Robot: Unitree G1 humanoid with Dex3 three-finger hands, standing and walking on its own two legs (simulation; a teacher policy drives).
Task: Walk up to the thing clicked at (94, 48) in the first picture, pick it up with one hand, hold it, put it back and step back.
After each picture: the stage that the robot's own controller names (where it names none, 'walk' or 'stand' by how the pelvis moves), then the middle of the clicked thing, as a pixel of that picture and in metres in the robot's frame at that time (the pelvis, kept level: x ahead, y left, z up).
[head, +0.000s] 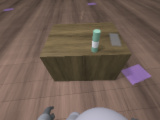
stand; (95, 41) +0.76 -0.01 -0.03
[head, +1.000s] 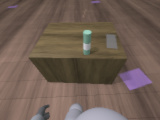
walk; (86, 43) +0.67 +0.10 +0.00
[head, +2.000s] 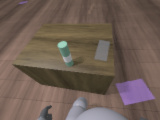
walk; (66, 55) +0.48 +0.26 -0.01
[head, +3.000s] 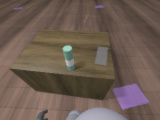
walk; (69, 59) +0.49 +0.21 -0.02
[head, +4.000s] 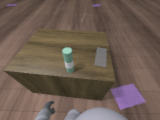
stand; (68, 61) +0.46 +0.20 -0.02
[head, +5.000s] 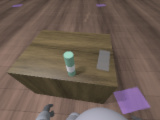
stand; (70, 65) +0.43 +0.19 -0.03
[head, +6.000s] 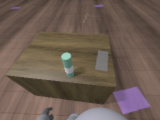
stand; (68, 66) +0.42 +0.21 -0.03
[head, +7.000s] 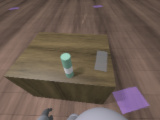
stand; (67, 66) +0.42 +0.21 -0.03
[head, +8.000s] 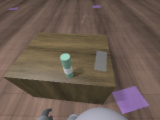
stand; (67, 67) +0.41 +0.22 -0.03
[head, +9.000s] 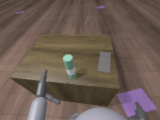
rise first; (70, 68) +0.40 +0.21 -0.03
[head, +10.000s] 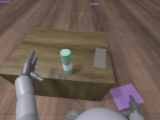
go down; (67, 63) +0.43 +0.19 -0.01
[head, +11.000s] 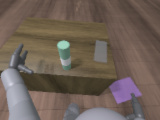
go down; (65, 57) +0.43 +0.19 +0.03
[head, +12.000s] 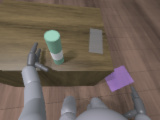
close in; (56, 50) +0.44 +0.20 +0.06
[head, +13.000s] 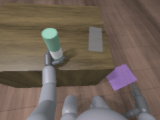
close; (55, 49) +0.45 +0.20 +0.07
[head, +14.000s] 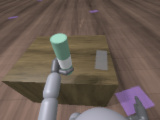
lift; (64, 58) +0.32 +0.17 +0.21
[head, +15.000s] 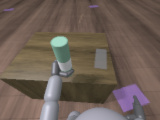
hold; (64, 60) +0.32 +0.17 +0.18
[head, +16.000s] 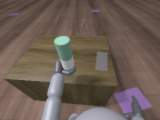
hold; (66, 59) +0.33 +0.16 +0.19
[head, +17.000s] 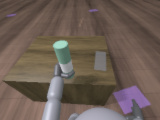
hold; (65, 62) +0.33 +0.17 +0.16
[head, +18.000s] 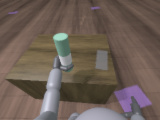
crouch; (65, 55) +0.36 +0.18 +0.17
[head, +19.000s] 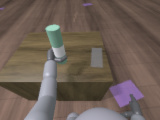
lower; (58, 47) +0.43 +0.21 +0.17
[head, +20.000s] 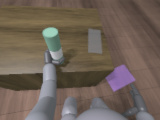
lower; (55, 49) +0.45 +0.20 +0.08
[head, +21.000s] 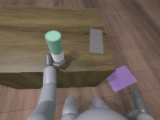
lower; (57, 52) +0.43 +0.20 +0.07
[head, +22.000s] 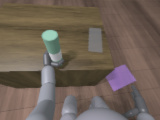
lower; (54, 51) +0.43 +0.20 +0.07
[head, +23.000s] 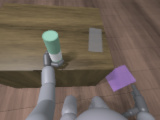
lower; (55, 52) +0.43 +0.20 +0.07
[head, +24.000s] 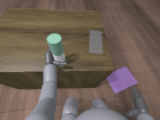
open; (58, 53) +0.43 +0.19 +0.06
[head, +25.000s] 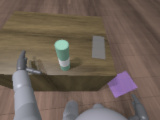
sink last; (63, 58) +0.41 +0.18 +0.04
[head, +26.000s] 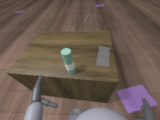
stand; (69, 63) +0.43 +0.21 +0.02
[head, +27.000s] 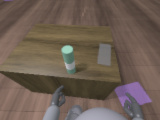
stand; (69, 61) +0.41 +0.19 +0.03
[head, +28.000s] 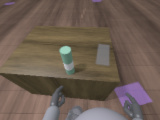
stand; (68, 62) +0.41 +0.20 +0.03
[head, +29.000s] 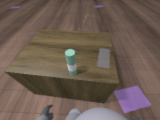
stand; (71, 63) +0.43 +0.18 +0.00
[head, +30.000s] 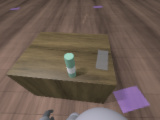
stand; (70, 66) +0.42 +0.19 -0.03
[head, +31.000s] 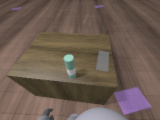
stand; (70, 68) +0.41 +0.19 -0.03
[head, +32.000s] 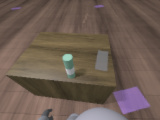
stand; (69, 67) +0.41 +0.20 -0.03
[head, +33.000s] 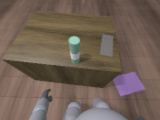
walk; (74, 52) +0.48 +0.14 -0.01
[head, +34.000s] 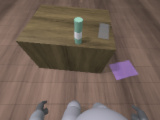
walk; (78, 32) +0.72 +0.18 -0.02
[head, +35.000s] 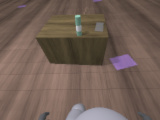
stand; (78, 26) +1.04 +0.27 -0.01
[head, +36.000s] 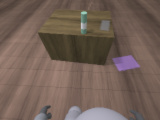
stand; (83, 23) +1.02 +0.17 -0.02
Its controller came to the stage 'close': yes
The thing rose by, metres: 0.23
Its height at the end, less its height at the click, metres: +0.00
